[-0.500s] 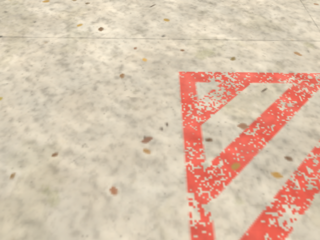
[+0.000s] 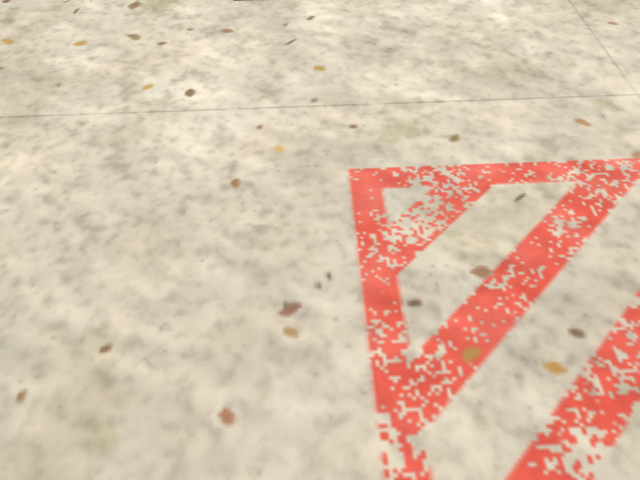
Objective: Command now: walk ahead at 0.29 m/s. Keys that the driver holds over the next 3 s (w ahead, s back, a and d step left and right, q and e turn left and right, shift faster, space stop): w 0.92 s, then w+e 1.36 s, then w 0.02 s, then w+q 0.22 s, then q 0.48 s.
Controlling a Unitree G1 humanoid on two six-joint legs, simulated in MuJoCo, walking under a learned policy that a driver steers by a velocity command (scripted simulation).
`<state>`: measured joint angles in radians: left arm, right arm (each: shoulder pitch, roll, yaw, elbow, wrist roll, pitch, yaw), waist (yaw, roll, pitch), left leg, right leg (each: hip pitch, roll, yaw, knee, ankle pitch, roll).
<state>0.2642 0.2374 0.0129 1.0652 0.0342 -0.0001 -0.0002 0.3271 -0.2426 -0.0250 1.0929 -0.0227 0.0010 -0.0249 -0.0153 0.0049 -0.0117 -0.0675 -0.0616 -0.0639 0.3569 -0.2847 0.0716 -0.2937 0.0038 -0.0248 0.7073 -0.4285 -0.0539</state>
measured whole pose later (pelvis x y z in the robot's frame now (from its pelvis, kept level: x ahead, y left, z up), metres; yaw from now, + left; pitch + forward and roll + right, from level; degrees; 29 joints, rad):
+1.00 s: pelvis +0.49 -0.04 +0.00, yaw -1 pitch +0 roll +1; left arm 0.05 0.20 0.02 0.91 0.02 -0.03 -0.03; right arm 0.46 -0.17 -0.02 1.09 -0.02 -0.10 -0.01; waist -0.05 -0.03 0.05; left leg 0.08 -0.11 0.09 0.17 -0.26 0.10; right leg -0.62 -0.09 -0.05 0.69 -0.02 -0.04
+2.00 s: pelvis +1.04 -0.14 +0.00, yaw -34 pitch +1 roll +1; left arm 0.14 0.29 0.07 0.77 0.04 0.00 -0.06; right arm 0.38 -0.24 -0.05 0.88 -0.02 -0.09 0.00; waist -0.04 -0.05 0.03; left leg -0.06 -0.01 0.18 0.27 -0.23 0.04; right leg -0.67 -0.06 0.02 0.99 -0.13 -0.04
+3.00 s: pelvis +1.37 -0.45 -0.01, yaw -30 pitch +1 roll -1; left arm 0.14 0.25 0.02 0.75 0.03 0.02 0.03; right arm 0.26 -0.28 -0.06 0.79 -0.01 0.01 0.01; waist -0.02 -0.02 0.08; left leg -0.34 -0.14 -0.05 0.41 -0.09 0.12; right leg -0.58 -0.03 0.08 1.09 -0.37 0.05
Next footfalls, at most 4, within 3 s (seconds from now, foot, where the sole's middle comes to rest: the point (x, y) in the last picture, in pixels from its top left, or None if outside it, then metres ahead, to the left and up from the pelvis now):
0.58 left None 0.43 0.02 -0.78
1.14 right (394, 398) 0.74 -0.14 -0.78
1.68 left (349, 282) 1.09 -0.05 -0.78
2.20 right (462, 251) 1.19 -0.37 -0.78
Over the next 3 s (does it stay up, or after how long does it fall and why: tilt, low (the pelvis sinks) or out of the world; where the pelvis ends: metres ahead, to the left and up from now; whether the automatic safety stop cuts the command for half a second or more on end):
stays up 1.37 -0.45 -0.01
